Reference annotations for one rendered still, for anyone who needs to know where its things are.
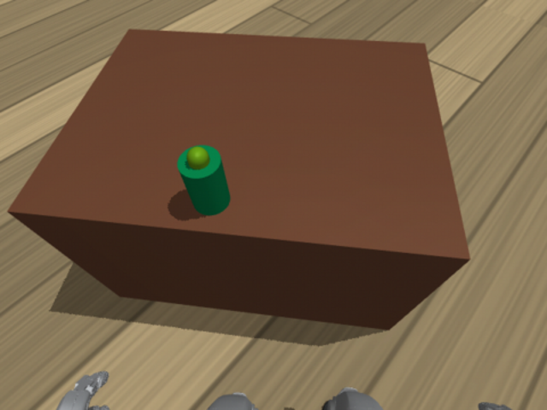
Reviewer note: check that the bottle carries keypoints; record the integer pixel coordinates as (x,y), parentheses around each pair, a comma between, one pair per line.
(203,174)

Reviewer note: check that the left robot hand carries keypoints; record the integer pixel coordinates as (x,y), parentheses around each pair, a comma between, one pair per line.
(84,390)

